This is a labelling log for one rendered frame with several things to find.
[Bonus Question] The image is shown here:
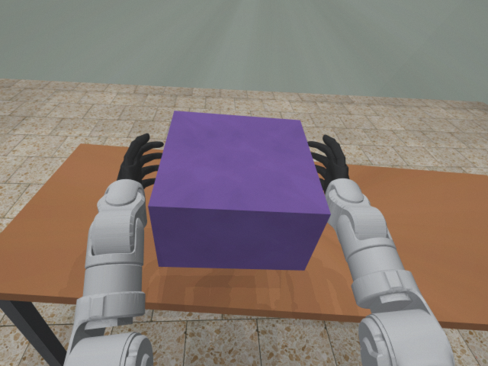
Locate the robot left forearm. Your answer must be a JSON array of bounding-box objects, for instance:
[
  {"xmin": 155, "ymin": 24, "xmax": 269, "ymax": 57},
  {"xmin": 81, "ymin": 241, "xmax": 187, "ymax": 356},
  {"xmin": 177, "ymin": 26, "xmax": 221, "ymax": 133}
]
[{"xmin": 63, "ymin": 179, "xmax": 147, "ymax": 366}]

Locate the robot right forearm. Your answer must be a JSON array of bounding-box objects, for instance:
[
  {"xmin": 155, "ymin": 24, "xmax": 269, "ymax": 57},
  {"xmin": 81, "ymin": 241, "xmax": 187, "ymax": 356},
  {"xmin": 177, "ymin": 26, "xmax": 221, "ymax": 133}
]
[{"xmin": 325, "ymin": 178, "xmax": 455, "ymax": 366}]

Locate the carton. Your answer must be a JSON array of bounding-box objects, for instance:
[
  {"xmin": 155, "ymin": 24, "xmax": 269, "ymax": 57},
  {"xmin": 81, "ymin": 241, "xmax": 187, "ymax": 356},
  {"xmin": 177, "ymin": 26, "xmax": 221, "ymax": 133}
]
[{"xmin": 148, "ymin": 111, "xmax": 331, "ymax": 271}]

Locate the left robot upper arm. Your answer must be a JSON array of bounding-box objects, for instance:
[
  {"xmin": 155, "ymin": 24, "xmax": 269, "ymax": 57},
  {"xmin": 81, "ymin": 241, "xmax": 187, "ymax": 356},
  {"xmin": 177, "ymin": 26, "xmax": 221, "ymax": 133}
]
[{"xmin": 66, "ymin": 332, "xmax": 153, "ymax": 366}]

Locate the table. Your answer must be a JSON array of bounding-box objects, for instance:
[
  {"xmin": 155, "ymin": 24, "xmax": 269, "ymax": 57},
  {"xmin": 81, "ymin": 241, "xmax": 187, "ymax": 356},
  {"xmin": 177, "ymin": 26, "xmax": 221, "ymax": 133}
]
[{"xmin": 0, "ymin": 143, "xmax": 488, "ymax": 366}]

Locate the robot right hand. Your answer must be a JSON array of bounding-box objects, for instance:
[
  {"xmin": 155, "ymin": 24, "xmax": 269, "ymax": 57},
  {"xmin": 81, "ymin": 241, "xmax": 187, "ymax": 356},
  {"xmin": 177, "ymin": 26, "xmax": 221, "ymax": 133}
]
[{"xmin": 308, "ymin": 135, "xmax": 349, "ymax": 194}]

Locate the right robot upper arm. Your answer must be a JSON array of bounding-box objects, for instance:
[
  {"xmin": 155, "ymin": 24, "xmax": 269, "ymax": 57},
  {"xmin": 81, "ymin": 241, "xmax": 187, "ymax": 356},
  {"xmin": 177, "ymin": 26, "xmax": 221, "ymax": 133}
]
[{"xmin": 358, "ymin": 309, "xmax": 454, "ymax": 366}]

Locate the robot left hand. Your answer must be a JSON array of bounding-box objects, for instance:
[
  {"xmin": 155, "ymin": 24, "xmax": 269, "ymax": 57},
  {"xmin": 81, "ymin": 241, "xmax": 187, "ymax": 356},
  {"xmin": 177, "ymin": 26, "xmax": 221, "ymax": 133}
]
[{"xmin": 117, "ymin": 133, "xmax": 164, "ymax": 189}]

